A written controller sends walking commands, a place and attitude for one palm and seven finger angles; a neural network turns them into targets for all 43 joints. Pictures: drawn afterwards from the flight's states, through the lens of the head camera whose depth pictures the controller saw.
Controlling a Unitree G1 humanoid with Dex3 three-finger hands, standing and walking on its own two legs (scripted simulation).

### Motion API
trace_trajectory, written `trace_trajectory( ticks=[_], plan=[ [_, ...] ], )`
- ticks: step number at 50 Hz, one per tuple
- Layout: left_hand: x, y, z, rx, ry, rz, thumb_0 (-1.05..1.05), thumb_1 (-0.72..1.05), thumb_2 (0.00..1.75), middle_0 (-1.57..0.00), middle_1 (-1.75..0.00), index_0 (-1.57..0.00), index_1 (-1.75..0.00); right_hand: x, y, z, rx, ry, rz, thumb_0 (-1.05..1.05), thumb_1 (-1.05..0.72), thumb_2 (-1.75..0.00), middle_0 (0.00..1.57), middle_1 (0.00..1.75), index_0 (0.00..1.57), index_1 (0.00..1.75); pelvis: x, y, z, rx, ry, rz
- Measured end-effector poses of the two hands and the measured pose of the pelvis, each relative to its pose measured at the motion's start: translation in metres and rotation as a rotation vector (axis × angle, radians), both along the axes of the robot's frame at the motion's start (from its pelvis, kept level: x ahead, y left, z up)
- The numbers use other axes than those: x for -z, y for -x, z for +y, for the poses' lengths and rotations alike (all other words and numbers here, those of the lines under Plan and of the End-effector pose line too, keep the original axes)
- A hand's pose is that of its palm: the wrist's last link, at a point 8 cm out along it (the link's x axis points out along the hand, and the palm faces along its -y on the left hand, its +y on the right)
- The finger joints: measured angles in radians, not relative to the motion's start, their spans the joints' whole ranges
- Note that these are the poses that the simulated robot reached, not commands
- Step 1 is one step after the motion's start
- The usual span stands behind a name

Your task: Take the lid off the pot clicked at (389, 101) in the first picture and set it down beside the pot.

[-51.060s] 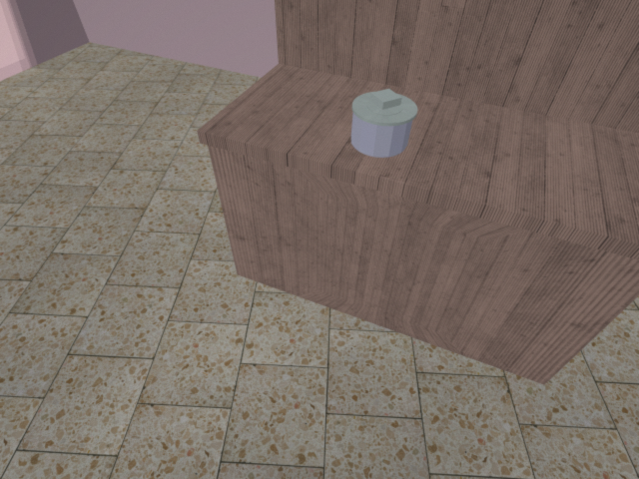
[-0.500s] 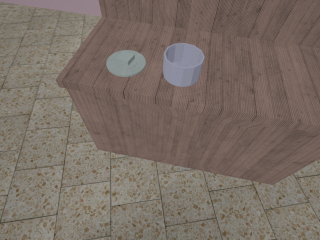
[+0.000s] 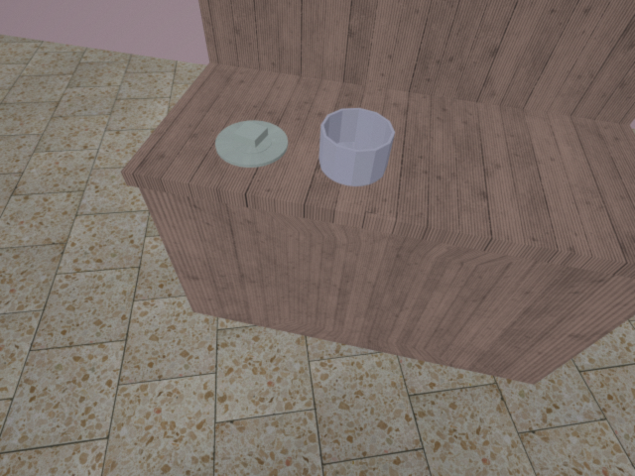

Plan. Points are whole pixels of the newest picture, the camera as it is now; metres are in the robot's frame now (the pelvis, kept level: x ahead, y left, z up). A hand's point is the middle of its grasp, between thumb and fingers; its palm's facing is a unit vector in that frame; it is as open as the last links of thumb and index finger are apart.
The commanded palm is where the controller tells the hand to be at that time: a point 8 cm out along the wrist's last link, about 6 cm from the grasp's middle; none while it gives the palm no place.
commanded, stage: let the arm hang, fingers relaxed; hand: left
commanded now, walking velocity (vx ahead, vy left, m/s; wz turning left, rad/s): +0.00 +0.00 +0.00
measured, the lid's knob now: (251, 134) +0.79 +0.18 -0.06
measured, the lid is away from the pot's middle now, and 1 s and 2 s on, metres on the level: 0.24 0.24 0.24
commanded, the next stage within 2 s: look to check the result in 0.76 s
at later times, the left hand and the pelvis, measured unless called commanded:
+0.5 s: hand out of the picture -0.01 +0.16 -0.18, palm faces +0.05 -0.99 -0.16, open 7.3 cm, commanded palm none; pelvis +0.01 +0.00 +0.00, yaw +0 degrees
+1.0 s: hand out of the picture +0.01 +0.17 -0.18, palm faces +0.05 -0.98 -0.18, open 7.3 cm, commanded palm none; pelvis +0.02 +0.01 +0.00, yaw +0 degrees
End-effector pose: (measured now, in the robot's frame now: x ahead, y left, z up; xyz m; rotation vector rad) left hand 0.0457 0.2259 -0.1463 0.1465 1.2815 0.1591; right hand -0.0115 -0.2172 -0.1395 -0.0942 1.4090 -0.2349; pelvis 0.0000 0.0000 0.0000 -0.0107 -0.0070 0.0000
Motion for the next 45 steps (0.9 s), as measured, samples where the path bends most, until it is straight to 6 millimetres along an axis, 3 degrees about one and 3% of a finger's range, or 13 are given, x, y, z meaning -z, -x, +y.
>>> trace_trajectory(
  ticks=[7, 13, 27, 45],
  plan=[
    [0.0, 0.019, 0.001, -0.012, -0.004, 0.051, 0.0, 0.94, 0.9, -0.2, -0.3, -0.2, -0.29, 0.002, 0.027, 0.016, 0.022, -0.042, 0.066, 0.0, -0.92, -0.9, 0.2, 0.3, 0.2, 0.3, -0.001, 0.0, 0.0, -0.002, 0.0, -0.002],
    [0.001, 0.036, -0.002, -0.027, 0.003, 0.102, 0.01, 0.94, 0.9, -0.2, -0.3, -0.2, -0.29, 0.004, 0.035, 0.026, 0.03, -0.061, 0.091, 0.0, -0.91, -0.9, 0.2, 0.3, 0.2, 0.3, -0.001, -0.001, 0.002, -0.003, -0.001, -0.004],
    [0.007, 0.059, -0.019, -0.046, 0.053, 0.177, 0.02, 0.93, 0.9, -0.2, -0.3, -0.2, -0.29, 0.004, 0.014, 0.027, 0.022, -0.042, 0.058, 0.0, -0.91, -0.9, 0.2, 0.3, 0.2, 0.3, 0.0, -0.008, 0.004, 0.001, -0.001, -0.002],
    [0.007, 0.048, -0.013, -0.044, 0.041, 0.176, 0.02, 0.93, 0.9, -0.2, -0.3, -0.2, -0.29, 0.005, 0.006, 0.029, 0.026, -0.037, 0.059, 0.0, -0.91, -0.9, 0.2, 0.3, 0.2, 0.3, 0.001, -0.017, 0.007, 0.004, -0.002, 0.001]
  ],
)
